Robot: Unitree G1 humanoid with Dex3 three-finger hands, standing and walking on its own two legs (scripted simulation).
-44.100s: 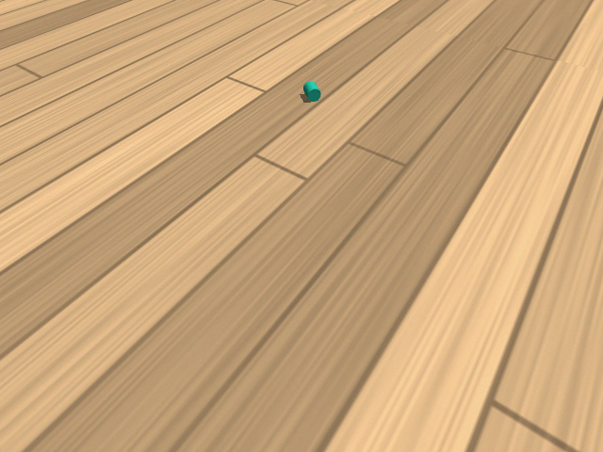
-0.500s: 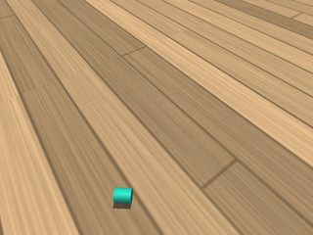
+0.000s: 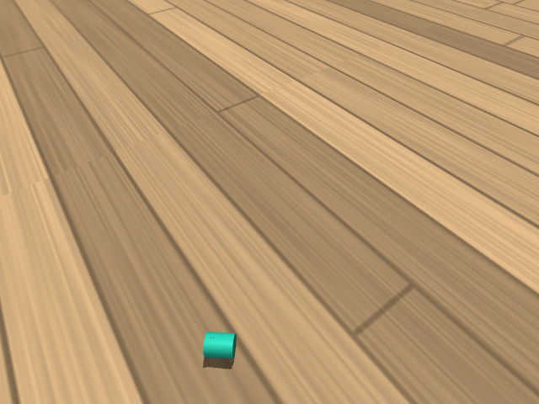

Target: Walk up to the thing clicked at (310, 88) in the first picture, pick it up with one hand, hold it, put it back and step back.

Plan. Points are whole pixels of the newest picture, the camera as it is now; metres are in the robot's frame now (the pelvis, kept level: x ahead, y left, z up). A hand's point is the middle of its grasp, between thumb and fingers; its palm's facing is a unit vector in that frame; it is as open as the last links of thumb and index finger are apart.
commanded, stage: stand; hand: left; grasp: from above
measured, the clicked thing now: (220, 345) +0.46 +0.21 -0.74
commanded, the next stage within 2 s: step back in 1.64 s
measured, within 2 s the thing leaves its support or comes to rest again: neither
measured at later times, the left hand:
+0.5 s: hand out of the picture +0.06 +0.23 -0.16, palm faces +0.02 -0.94 -0.34, open 7.4 cm
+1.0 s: hand out of the picture +0.09 +0.23 -0.15, palm faces +0.01 -0.94 -0.34, open 7.4 cm
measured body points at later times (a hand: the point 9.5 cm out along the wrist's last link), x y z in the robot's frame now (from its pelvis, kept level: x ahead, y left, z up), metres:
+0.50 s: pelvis +0.01 -0.01 +0.00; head +0.01 -0.02 +0.45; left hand +0.06 +0.28 -0.13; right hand +0.06 -0.30 -0.14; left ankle +0.02 +0.12 -0.74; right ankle +0.01 -0.14 -0.74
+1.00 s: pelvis +0.02 -0.02 +0.00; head +0.03 -0.02 +0.45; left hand +0.09 +0.28 -0.13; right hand +0.08 -0.31 -0.14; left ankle +0.02 +0.12 -0.74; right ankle +0.01 -0.14 -0.74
